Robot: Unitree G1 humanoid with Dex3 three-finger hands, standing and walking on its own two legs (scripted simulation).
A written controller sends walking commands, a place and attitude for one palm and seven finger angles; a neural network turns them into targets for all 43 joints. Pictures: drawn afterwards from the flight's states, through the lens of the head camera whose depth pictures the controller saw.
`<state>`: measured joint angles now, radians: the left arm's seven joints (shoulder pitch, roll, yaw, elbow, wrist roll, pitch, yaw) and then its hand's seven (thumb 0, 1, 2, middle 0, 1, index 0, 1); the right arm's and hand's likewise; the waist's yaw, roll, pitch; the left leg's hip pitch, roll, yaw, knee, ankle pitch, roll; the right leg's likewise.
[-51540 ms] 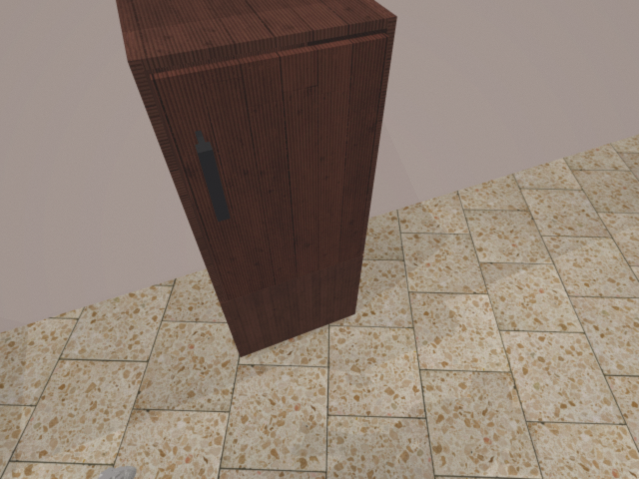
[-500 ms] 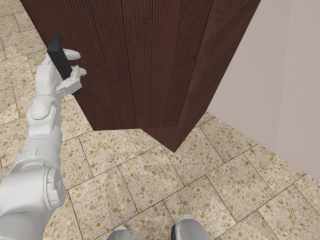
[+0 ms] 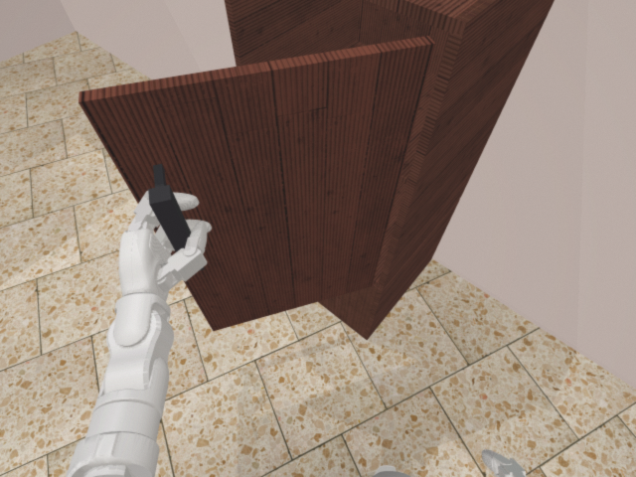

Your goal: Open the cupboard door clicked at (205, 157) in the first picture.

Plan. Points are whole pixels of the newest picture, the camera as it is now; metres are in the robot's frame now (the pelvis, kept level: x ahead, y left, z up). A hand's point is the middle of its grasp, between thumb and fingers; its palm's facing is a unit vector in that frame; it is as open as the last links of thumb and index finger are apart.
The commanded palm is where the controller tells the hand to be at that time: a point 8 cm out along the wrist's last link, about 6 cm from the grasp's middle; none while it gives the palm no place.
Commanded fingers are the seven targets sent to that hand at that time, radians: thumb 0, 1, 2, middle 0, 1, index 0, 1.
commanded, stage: pull the door open along its arc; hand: left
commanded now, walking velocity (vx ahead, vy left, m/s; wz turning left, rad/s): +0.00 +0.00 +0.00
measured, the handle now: (178, 221) +0.42 +0.19 +0.07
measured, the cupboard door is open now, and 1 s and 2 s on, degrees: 58 83 85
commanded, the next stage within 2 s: open thumb and fingers to let go in 0.58 s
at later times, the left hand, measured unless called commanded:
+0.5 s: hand (258, 330) +0.27 +0.07 +0.07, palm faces +0.40 -0.92 -0.01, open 6.0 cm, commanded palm +0.20 +0.09 +0.07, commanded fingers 0.00 0.90 0.90 -0.40 -1.35 -0.40 -1.35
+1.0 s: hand (266, 343) +0.26 +0.06 +0.08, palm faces +0.44 -0.90 -0.02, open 8.5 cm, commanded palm +0.21 +0.09 +0.07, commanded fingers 0.00 -0.29 0.39 -0.31 -1.22 -0.31 -1.22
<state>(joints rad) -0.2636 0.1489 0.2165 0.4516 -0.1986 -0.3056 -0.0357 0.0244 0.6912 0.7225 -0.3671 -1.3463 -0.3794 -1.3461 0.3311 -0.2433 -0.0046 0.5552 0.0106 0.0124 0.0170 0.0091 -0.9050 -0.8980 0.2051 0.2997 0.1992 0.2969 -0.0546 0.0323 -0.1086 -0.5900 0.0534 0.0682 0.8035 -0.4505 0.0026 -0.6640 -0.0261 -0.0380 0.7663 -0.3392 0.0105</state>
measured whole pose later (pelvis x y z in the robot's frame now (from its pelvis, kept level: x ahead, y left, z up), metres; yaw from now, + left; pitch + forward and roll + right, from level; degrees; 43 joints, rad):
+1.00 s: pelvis -0.02 -0.04 +0.00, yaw +5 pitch +6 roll +1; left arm 0.18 -0.08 -0.23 -0.03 0.08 -0.15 0.54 0.02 0.29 0.63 -0.36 -1.28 -0.36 -1.29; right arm 0.19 -0.19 0.01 0.56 -0.07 -0.03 0.00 0.01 -0.90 -0.90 0.20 0.30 0.20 0.30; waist 0.01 0.05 -0.07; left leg -0.49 0.04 -0.02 0.82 -0.43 -0.05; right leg -0.54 -0.04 -0.13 0.83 -0.39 -0.04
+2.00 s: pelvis -0.03 -0.01 -0.01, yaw +3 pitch +6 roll +0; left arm 0.22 0.02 -0.23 -0.10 -0.03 -0.16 0.08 -0.01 -0.50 0.29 -0.15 -0.34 -0.17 -0.32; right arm 0.25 -0.21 0.04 0.48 -0.01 -0.10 -0.01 0.01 -0.90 -0.90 0.21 0.30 0.20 0.30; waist 0.01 0.03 -0.05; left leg -0.52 0.01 0.03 0.86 -0.44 0.00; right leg -0.59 -0.07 -0.06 0.86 -0.37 0.00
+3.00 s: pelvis -0.02 -0.01 -0.03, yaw +4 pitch +8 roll -1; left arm 0.59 0.18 0.01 -0.37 -0.20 -0.24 -0.18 -0.01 -0.50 0.30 -0.15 -0.30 -0.15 -0.30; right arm 0.27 -0.23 0.02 0.43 0.02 -0.17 -0.06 0.01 -0.90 -0.90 0.21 0.30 0.20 0.30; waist 0.02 0.05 -0.09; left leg -0.64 0.04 -0.01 1.02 -0.53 -0.01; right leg -0.68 -0.05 -0.10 0.98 -0.44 0.00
